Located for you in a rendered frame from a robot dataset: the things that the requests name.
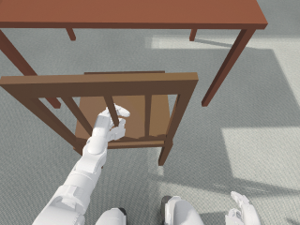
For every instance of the robot left hand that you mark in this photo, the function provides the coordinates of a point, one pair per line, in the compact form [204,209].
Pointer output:
[104,124]

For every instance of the robot left forearm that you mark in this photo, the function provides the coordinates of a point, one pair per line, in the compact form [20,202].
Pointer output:
[75,194]

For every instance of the robot right hand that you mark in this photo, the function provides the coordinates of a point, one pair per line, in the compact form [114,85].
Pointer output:
[248,214]

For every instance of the table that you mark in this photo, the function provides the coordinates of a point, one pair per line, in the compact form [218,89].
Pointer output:
[244,15]

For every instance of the robot right shin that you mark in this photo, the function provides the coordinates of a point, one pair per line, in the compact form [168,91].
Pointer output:
[173,198]

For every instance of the left robot upper arm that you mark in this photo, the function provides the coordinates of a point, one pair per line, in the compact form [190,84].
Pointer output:
[54,215]

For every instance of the robot left thigh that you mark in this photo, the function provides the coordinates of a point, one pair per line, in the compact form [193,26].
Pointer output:
[112,217]

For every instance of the chair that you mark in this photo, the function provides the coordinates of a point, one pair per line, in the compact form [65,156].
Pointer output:
[143,93]

